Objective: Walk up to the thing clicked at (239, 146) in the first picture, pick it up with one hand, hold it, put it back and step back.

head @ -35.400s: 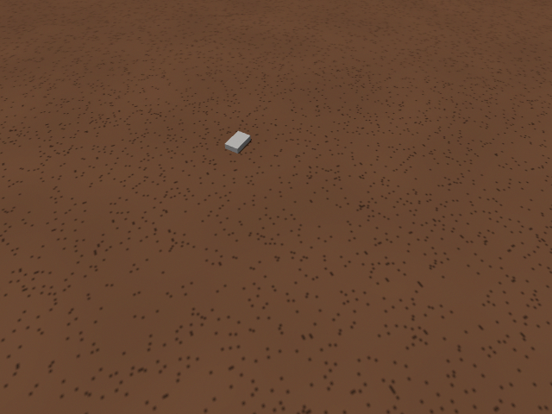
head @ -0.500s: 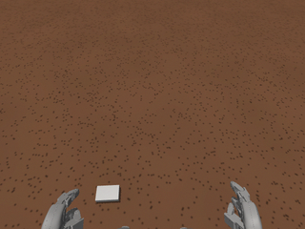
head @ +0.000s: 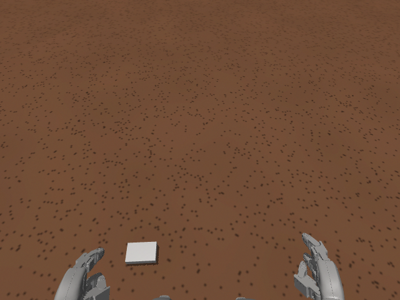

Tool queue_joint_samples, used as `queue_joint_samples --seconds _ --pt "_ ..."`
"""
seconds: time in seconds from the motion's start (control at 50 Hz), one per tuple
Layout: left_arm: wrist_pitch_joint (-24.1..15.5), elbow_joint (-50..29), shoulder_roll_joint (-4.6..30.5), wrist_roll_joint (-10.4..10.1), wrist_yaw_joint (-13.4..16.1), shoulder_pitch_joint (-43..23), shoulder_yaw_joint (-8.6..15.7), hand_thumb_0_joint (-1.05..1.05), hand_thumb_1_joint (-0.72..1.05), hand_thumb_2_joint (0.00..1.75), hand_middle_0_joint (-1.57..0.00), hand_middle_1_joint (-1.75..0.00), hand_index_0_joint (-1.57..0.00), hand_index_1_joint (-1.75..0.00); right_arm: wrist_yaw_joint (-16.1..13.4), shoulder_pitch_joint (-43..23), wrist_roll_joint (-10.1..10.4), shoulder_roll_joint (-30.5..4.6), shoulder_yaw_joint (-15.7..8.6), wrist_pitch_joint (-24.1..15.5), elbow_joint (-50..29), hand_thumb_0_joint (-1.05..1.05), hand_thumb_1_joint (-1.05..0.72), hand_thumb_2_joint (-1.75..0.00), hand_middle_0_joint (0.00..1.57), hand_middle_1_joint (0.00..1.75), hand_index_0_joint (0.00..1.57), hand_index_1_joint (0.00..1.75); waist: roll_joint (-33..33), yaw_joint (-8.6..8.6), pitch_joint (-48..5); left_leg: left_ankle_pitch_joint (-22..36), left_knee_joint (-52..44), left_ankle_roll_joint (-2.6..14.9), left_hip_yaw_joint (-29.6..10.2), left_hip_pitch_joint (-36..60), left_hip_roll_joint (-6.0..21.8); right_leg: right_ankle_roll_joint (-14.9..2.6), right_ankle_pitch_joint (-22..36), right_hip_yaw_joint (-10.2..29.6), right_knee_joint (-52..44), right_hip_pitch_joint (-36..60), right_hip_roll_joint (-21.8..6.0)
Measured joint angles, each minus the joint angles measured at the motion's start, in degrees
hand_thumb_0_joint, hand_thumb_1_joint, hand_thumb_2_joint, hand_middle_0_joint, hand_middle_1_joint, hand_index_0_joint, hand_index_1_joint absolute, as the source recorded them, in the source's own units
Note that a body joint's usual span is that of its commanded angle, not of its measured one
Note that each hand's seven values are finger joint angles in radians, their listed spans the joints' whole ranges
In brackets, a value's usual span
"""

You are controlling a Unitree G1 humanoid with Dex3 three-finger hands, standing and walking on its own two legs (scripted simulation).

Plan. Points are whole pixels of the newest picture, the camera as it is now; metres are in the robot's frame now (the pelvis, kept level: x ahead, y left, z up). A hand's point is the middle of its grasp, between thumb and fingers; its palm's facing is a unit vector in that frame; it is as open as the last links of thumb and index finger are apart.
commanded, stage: home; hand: left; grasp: from above
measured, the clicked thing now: (141, 252) +0.44 +0.25 -0.70
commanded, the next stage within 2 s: stand in 0.84 s
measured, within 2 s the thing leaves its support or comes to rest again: neither
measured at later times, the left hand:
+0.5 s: hand (108, 292) +0.16 +0.18 -0.05, palm faces +0.04 -0.98 -0.20, open 7.4 cm
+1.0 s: hand (106, 291) +0.17 +0.19 -0.07, palm faces +0.01 -0.96 -0.27, open 7.4 cm
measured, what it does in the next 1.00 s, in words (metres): stands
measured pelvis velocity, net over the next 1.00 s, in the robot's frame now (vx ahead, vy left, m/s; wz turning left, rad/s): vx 0.00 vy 0.00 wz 0.00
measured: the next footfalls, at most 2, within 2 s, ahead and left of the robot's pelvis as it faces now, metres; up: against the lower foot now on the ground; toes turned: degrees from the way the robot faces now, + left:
none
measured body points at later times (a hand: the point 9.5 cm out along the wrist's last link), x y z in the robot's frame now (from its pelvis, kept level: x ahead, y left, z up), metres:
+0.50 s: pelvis +0.00 +0.00 +0.00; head +0.02 +0.01 +0.45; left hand +0.16 +0.23 -0.03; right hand +0.16 -0.25 -0.06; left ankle +0.01 +0.12 -0.68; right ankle +0.00 -0.13 -0.68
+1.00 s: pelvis +0.00 +0.00 +0.01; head +0.02 +0.01 +0.45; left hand +0.16 +0.24 -0.05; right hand +0.16 -0.25 -0.08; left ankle +0.01 +0.12 -0.68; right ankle +0.00 -0.13 -0.68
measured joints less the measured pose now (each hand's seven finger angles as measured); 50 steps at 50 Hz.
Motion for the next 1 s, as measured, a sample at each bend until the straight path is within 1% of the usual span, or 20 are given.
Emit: queue_joint_samples --seconds 0.54,0.94,0.96,0.98,1.0 --pt "-0.22 -0.27 0.1 0.01 0.17 0.4 -0.07 0.01 0.9 0.89 -0.21 -0.3 -0.2 -0.3 -0.05 0.37 0.09 -0.26 -0.32 0.35 0.04 0.01 -0.9 -0.9 0.2 0.3 0.2 0.3 -0.09 -0.08 -0.14 -0.2 0.19 -0.16 0.0 -0.15 0.12 -0.17 -0.25 0.02 0.36 -0.26 0.13" --pt "-0.31 -0.55 0.42 -0.38 0.18 0.71 0.03 0.01 0.9 0.89 -0.21 -0.3 -0.2 -0.3 0.08 0.43 0.16 -0.26 -0.29 0.55 -0.36 0.01 -0.9 -0.9 0.2 0.3 0.2 0.3 -0.06 -0.08 -0.06 -0.33 0.36 -0.11 -0.06 -0.59 0.04 -0.12 -0.42 -0.03 0.52 -0.66 0.06" --pt "-3.17 2.35 0.72 0.97 0.41 -0.96 -0.66 0.01 0.9 0.89 -0.21 -0.3 -0.2 -0.3 0.55 -0.37 -1.46 -0.24 -0.88 0.85 0.87 0.01 -0.9 -0.9 0.2 0.3 0.2 0.3 -0.37 0.38 1.61 -0.21 -0.03 -0.02 0.17 0.89 -0.06 -0.14 -0.39 0.18 0.36 0.66 -0.05" --pt "-7.29 7.73 1.14 2.45 0.62 -4.02 -1.33 0.01 0.9 0.89 -0.21 -0.3 -0.2 -0.3 1.62 -1.75 -3.08 -0.53 -1.3 2.16 3.22 0.01 -0.9 -0.9 0.2 0.3 0.2 0.3 -1.03 1.26 3.75 0.24 -1.07 0.15 0.68 3.06 -0.29 -0.21 -0.19 0.65 -0.08 2.46 -0.32" --pt "-10.83 13.6 1.48 3.62 0.73 -7.12 -1.59 0.01 0.9 0.89 -0.21 -0.3 -0.21 -0.3 2.96 -3.25 -4.29 -1.03 -1.3 4.08 5.88 0.01 -0.9 -0.9 0.2 0.3 0.2 0.3 -1.81 2.11 5.35 0.9 -2.47 0.28 1.3 5.05 -0.6 -0.28 0.14 1.23 -0.68 3.96 -0.66"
